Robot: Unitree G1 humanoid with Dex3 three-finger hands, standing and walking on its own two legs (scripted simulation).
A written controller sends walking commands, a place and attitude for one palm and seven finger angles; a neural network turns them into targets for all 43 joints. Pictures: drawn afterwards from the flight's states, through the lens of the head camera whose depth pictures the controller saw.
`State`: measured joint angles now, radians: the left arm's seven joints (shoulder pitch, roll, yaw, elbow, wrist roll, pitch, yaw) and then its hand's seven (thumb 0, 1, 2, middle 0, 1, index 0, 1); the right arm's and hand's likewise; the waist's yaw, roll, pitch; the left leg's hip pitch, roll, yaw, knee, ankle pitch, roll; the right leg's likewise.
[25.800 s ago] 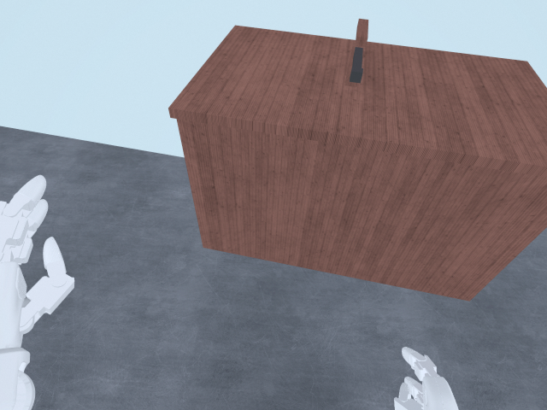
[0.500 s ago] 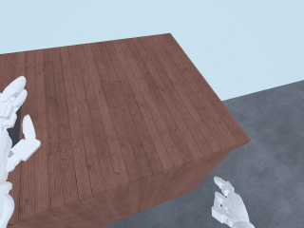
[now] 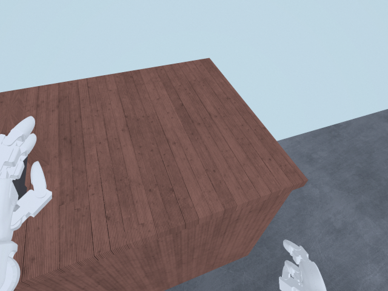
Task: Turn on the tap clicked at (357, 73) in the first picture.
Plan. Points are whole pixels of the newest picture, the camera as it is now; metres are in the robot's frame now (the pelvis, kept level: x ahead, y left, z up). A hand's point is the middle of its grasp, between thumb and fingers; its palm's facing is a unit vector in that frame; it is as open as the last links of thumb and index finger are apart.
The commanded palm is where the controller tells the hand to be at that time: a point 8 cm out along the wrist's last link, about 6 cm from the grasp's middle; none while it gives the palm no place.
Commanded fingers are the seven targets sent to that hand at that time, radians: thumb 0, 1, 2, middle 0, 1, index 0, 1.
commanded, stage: come to a stop and stand still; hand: left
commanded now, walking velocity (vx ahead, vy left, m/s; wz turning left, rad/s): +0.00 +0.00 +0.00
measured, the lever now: (14, 191) +0.26 +0.36 +0.08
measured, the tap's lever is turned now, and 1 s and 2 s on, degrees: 0 0 0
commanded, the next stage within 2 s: look again from close up in 0.12 s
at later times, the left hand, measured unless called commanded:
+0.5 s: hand (37, 195) +0.21 +0.26 +0.16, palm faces +0.35 -0.85 -0.39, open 7.4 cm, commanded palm +0.16 +0.29 +0.17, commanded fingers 0.00 0.90 0.90 -0.20 -0.30 -0.20 -0.30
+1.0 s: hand (48, 207) +0.19 +0.23 +0.16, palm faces +0.33 -0.82 -0.46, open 7.4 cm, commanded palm +0.13 +0.27 +0.17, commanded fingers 0.00 0.90 0.90 -0.20 -0.30 -0.20 -0.30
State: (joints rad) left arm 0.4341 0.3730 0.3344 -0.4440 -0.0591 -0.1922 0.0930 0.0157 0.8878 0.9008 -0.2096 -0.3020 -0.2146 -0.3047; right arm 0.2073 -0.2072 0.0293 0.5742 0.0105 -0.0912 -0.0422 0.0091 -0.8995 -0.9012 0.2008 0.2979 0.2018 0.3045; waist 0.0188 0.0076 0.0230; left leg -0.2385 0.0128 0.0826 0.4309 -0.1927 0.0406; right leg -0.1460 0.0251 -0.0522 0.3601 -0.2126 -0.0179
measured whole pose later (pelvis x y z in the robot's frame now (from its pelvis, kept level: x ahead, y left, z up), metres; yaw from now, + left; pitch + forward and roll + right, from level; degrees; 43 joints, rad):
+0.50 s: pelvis +0.00 +0.01 +0.00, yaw +0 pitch +0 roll -1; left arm 0.44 0.39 0.35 -0.46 -0.06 -0.19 0.09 0.02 0.89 0.90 -0.21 -0.30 -0.21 -0.30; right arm 0.20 -0.20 0.03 0.57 0.01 -0.10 -0.04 0.01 -0.90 -0.90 0.20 0.30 0.20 0.30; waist 0.02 -0.01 0.04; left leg -0.24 0.00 0.09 0.41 -0.18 0.06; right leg -0.15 0.01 -0.04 0.36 -0.20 0.00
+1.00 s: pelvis -0.03 -0.01 +0.00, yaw +0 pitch +1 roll -2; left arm 0.46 0.40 0.38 -0.54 -0.07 -0.25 0.09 0.01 0.89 0.90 -0.21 -0.30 -0.21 -0.30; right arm 0.16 -0.20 0.02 0.54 0.00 -0.12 -0.04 0.01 -0.90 -0.90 0.20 0.30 0.20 0.30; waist 0.04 0.03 0.12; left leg -0.34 0.04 0.07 0.49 -0.18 0.03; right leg -0.24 0.05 -0.07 0.42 -0.20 -0.04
